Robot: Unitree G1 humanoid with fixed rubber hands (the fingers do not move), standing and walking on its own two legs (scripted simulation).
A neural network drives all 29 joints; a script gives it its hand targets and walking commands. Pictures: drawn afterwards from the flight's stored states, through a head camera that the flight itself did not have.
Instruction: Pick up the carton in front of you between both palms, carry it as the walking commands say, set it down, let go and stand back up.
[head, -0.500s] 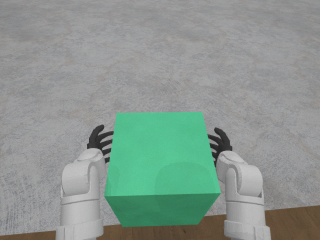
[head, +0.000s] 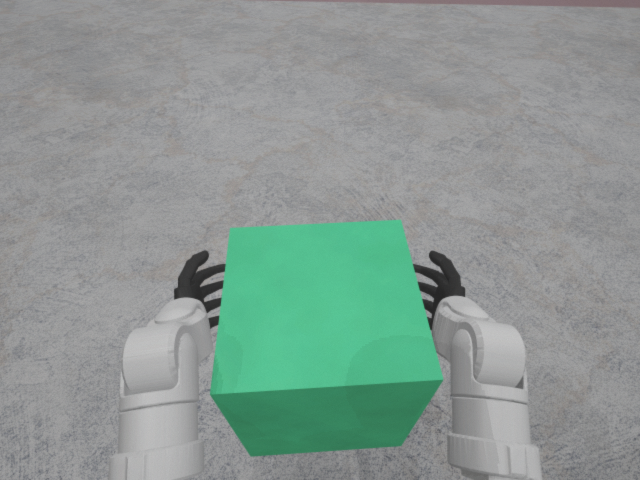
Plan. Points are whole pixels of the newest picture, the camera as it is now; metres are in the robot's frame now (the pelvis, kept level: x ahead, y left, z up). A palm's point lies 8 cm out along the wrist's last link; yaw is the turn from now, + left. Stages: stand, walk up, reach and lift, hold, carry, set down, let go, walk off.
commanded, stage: carry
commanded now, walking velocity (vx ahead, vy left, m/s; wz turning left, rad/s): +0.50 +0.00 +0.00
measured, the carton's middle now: (321, 344) +0.32 +0.01 +0.02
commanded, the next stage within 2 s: none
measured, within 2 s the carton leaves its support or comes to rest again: neither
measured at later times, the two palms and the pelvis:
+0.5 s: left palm (235, 164) +0.64 +0.17 +0.07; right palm (406, 177) +0.61 -0.13 +0.07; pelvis +0.31 +0.04 -0.01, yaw -2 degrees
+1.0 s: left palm (268, 97) +0.85 +0.13 +0.09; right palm (409, 102) +0.85 -0.17 +0.09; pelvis +0.62 -0.02 +0.00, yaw +1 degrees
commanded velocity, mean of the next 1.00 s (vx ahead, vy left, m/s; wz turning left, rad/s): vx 0.50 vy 0.00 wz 0.00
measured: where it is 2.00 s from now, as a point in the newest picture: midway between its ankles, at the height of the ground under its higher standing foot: (328, 250)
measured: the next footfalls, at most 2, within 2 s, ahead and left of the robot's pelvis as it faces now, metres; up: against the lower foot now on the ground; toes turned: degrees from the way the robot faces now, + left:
left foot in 0.36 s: +0.41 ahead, +0.10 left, -0.01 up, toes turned +4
right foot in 0.86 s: +0.69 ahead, -0.11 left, -0.01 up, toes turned -11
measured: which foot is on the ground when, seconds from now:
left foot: up 0.00-0.34, down 0.36-0.88, up 0.90-1.00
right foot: down 0.00-0.36, up 0.38-0.84, down 0.86-1.00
